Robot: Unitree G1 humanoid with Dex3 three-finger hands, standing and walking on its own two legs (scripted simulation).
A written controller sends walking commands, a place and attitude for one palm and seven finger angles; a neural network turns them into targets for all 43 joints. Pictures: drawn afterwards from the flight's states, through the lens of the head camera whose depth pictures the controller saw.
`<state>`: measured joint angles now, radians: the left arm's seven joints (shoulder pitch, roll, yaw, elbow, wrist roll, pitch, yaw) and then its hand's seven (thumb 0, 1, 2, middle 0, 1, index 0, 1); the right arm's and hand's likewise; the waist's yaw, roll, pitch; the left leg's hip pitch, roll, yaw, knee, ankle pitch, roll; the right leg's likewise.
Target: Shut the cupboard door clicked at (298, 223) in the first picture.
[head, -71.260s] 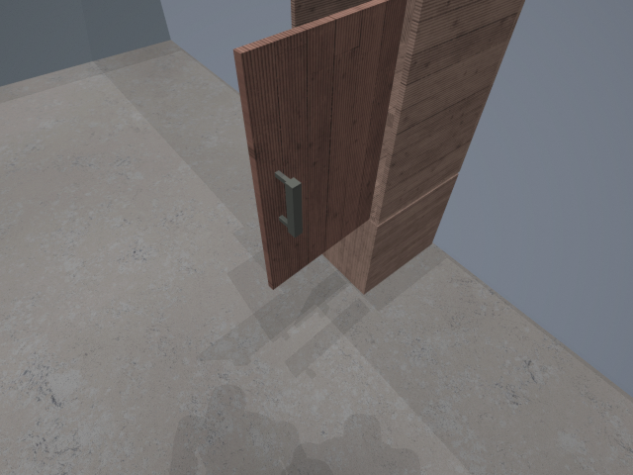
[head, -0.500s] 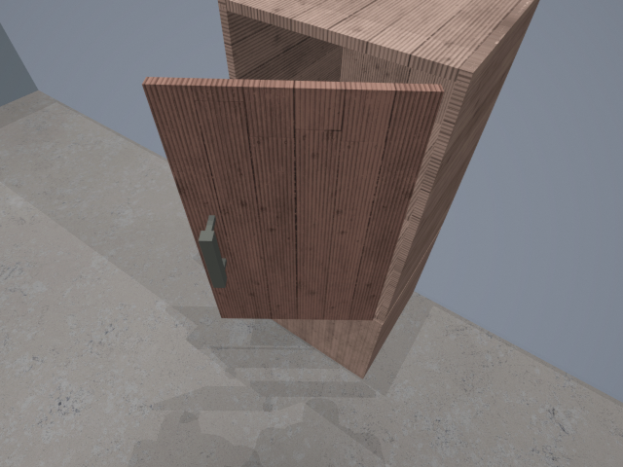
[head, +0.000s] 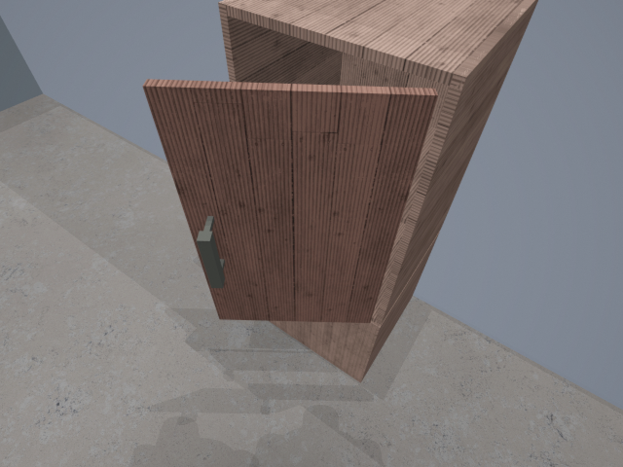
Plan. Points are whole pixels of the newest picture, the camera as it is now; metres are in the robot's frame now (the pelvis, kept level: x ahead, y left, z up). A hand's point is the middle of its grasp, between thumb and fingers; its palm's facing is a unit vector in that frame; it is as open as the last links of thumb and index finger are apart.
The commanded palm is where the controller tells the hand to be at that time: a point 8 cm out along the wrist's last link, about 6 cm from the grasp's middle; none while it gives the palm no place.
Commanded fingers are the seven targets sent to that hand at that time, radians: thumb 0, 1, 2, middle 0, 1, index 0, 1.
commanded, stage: look again from close up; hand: left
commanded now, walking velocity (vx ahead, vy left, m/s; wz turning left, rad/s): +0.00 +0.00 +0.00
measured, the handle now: (214, 252) +0.46 +0.21 -0.06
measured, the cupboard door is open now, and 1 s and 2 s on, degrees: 34 34 34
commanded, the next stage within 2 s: raise the hand and make a fist in 0.38 s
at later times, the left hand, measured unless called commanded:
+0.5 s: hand out of the picture +0.00 +0.19 -0.18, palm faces +0.02 -0.98 -0.22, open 7.4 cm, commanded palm +0.08 +0.24 -0.08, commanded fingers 0.00 0.90 0.90 -0.22 -0.32 -0.22 -0.32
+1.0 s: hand out of the picture +0.10 +0.19 -0.08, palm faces +0.12 -0.99 -0.03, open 5.7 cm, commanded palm +0.10 +0.24 -0.07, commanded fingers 0.00 0.90 0.90 -0.68 -0.82 -0.68 -0.82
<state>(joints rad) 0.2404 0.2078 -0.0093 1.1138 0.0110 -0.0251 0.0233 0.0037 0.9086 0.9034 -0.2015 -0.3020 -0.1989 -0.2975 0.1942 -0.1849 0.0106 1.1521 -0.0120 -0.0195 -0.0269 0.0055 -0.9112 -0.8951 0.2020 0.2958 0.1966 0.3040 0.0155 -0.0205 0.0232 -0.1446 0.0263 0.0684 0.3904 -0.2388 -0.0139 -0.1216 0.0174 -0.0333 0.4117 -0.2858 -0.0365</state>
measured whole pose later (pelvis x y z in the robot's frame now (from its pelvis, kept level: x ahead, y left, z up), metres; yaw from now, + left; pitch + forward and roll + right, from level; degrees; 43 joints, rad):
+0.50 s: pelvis -0.01 +0.00 +0.00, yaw +0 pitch +0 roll +0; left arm 0.25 0.20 -0.01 1.12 0.01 -0.03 0.03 0.00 0.91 0.90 -0.20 -0.30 -0.20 -0.30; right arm 0.21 -0.18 0.01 1.15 -0.01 -0.02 -0.02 0.01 -0.91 -0.90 0.20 0.30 0.20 0.30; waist 0.01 -0.01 0.03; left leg -0.17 0.04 0.06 0.41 -0.23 -0.02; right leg -0.13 0.02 -0.04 0.40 -0.27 -0.04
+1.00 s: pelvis -0.08 +0.00 -0.13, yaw +3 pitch +15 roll -2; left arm 0.47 0.20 0.09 -0.02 -0.25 -0.51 -0.21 0.02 0.90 0.90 -0.51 -0.63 -0.50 -0.63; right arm 0.15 -0.24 -0.02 0.49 0.01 -0.27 -0.05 0.01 -0.91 -0.90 0.20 0.30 0.20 0.30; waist 0.06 0.00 -0.14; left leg -1.06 0.03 -0.03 1.31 -0.52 -0.01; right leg -0.98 -0.01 -0.12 1.30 -0.58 -0.06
